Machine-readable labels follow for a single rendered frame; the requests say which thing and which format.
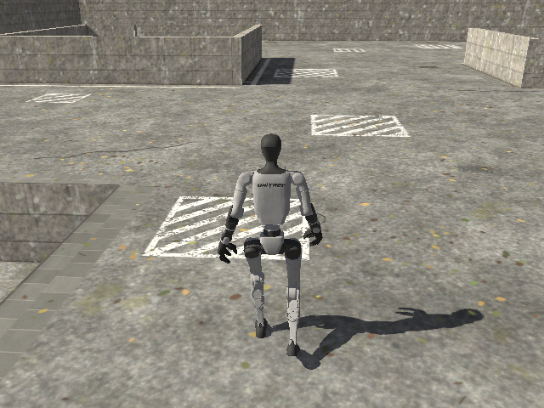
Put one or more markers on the right robot forearm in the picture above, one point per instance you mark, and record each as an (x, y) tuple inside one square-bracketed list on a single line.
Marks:
[(313, 221)]

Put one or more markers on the right robot shin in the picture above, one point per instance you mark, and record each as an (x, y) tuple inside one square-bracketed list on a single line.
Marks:
[(293, 315)]

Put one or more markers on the robot right thigh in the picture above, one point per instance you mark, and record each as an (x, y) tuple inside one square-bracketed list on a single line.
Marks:
[(293, 256)]

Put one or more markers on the left robot upper arm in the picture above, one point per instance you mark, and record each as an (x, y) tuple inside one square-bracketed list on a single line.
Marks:
[(240, 194)]

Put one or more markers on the left robot hand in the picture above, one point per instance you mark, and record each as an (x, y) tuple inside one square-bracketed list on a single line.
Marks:
[(222, 250)]

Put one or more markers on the right robot upper arm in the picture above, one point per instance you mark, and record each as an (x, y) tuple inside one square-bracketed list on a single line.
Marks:
[(302, 190)]

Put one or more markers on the right robot hand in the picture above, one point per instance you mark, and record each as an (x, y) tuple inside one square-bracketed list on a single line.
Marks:
[(309, 233)]

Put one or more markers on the left robot forearm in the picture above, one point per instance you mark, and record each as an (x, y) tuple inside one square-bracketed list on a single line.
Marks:
[(229, 228)]

